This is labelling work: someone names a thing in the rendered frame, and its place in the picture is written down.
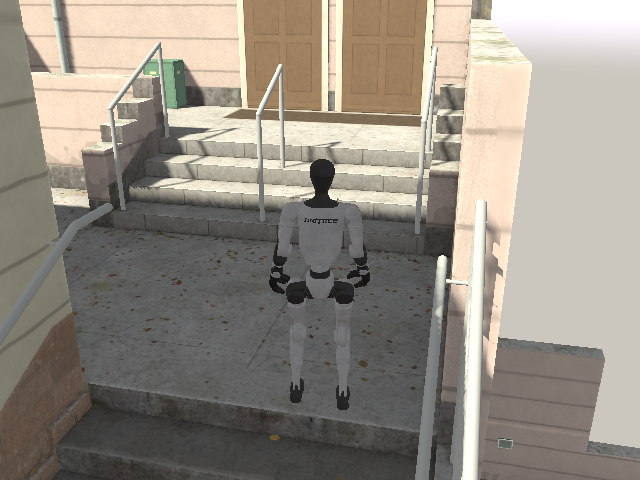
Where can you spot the robot right hand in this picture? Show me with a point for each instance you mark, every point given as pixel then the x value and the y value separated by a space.
pixel 363 282

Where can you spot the robot right forearm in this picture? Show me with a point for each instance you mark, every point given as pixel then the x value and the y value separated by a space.
pixel 362 263

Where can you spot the robot torso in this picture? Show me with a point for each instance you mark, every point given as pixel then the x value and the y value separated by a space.
pixel 320 242

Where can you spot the robot right thigh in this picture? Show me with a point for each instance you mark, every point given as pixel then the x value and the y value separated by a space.
pixel 343 298

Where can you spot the robot left forearm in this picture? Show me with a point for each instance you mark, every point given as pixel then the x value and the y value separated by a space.
pixel 278 264

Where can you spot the right robot upper arm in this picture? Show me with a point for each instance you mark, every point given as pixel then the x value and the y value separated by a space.
pixel 352 213

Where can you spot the robot left hand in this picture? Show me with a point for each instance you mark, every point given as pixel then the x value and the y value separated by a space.
pixel 273 283

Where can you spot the left robot upper arm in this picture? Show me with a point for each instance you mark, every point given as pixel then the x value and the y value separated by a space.
pixel 289 212

